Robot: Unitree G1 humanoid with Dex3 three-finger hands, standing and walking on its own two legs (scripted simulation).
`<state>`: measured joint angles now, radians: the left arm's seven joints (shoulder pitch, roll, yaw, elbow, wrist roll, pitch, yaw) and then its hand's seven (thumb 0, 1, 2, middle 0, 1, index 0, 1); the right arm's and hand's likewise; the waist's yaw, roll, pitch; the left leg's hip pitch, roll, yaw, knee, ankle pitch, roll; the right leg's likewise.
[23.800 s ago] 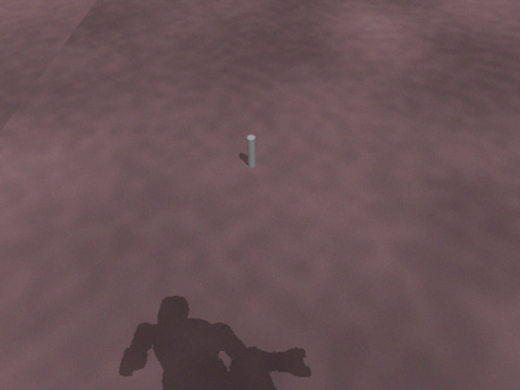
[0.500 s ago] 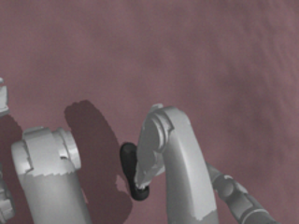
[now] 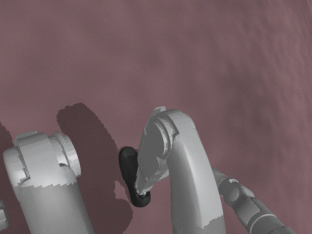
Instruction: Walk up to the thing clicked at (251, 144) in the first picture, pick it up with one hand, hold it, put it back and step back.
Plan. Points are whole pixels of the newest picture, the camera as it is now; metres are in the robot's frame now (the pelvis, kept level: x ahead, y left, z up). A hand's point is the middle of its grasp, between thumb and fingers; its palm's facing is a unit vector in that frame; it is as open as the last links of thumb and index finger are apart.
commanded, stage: loosen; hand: left
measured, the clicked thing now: out of the picture +0.41 +0.27 -0.18
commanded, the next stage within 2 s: open in 0.18 s
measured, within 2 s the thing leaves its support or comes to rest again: rests again in 0.04 s
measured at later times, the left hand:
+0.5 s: hand out of the picture +0.41 +0.26 -0.17, palm faces +0.28 -0.96 -0.01, open 8.5 cm
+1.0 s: hand out of the picture +0.41 +0.30 -0.12, palm faces +0.33 -0.94 -0.05, open 16.0 cm
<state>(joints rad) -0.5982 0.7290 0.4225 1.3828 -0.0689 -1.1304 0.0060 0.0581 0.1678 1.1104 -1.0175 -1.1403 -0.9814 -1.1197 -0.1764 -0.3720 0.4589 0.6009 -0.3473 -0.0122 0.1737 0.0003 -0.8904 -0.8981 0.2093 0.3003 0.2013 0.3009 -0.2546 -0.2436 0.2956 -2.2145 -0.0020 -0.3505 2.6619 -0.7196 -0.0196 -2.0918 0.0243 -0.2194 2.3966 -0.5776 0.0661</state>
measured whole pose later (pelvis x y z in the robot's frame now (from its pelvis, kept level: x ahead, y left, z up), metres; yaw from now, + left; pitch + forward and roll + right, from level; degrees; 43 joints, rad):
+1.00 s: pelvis +0.00 +0.00 +0.01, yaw +0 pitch +15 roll -17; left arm -0.55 0.75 0.48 1.15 -0.07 -1.03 -0.03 -0.01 -0.38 0.20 -0.20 -0.17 -0.17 -0.20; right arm -0.11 -0.36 0.41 0.58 -0.32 0.01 0.17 0.00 -0.91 -0.90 0.21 0.30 0.20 0.30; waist -0.22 -0.23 0.24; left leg -2.21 0.00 -0.34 2.63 -0.72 -0.02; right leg -2.09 0.02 -0.22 2.37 -0.58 0.06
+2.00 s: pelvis +0.06 -0.02 +0.30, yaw +12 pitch +26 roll -3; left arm 0.03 0.36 0.19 0.39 0.02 0.08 0.11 -0.01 -0.57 0.03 -0.06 -0.05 -0.06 -0.05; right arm 0.12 -0.24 0.00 0.51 0.04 0.05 -0.10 0.01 -0.90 -0.90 0.21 0.30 0.20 0.30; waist -0.05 0.00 -0.18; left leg -1.40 0.05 -0.05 1.57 -0.63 -0.02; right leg -1.39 -0.03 -0.05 1.53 -0.59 0.00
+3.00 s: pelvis +0.11 -0.01 +0.44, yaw +14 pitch +8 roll -2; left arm 0.46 0.21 -0.02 0.00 -0.01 0.27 0.14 -0.01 -0.59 0.01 -0.05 -0.04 -0.05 -0.04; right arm 0.28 -0.21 0.03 0.50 0.01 -0.10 -0.18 0.01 -0.90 -0.90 0.21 0.30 0.20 0.30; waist -0.03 0.03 -0.10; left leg -0.61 0.05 -0.03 0.96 -0.49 -0.03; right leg -0.60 -0.02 -0.06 0.92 -0.45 0.01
